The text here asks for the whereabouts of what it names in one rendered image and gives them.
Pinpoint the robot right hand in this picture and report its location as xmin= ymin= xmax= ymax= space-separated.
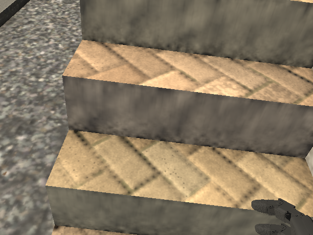
xmin=251 ymin=198 xmax=313 ymax=235

